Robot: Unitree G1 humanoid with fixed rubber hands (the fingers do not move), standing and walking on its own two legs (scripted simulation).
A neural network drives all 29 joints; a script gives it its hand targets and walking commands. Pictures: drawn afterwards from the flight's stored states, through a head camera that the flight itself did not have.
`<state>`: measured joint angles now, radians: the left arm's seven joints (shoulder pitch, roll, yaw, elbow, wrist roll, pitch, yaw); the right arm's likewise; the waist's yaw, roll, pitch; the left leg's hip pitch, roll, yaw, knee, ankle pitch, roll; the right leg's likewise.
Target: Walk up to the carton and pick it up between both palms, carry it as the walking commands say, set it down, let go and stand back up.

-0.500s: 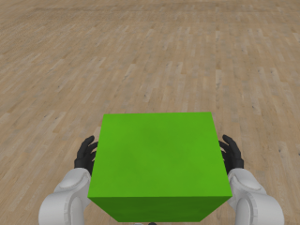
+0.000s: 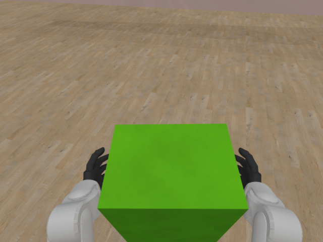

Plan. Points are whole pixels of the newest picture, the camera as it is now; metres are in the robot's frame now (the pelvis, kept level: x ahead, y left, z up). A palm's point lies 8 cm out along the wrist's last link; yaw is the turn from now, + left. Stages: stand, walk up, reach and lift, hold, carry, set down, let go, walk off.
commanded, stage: carry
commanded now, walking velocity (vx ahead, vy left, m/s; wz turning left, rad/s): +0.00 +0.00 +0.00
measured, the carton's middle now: (170, 190) +0.25 +0.01 +0.04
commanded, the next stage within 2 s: none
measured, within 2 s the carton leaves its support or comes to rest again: neither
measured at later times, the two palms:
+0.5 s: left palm (97, 177) +0.24 +0.17 +0.09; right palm (244, 175) +0.26 -0.15 +0.10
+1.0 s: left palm (98, 195) +0.20 +0.15 +0.10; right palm (260, 193) +0.21 -0.17 +0.11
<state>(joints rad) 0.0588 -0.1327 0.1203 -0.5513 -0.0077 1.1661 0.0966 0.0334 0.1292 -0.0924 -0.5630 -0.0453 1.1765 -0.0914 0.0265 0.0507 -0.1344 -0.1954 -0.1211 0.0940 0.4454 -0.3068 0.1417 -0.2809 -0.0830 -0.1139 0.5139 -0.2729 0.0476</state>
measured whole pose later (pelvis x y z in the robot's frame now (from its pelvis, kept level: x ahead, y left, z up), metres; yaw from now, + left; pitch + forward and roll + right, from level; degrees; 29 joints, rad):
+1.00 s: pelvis -0.03 -0.02 +0.00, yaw +2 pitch +1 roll +0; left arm -0.01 -0.13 0.14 -0.50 0.00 1.21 0.10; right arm -0.02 0.13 -0.11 -0.52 -0.04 1.22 -0.11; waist 0.01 0.02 -0.11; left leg -0.21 -0.11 0.06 0.43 -0.26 0.12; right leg -0.27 -0.07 -0.15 0.48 -0.23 0.01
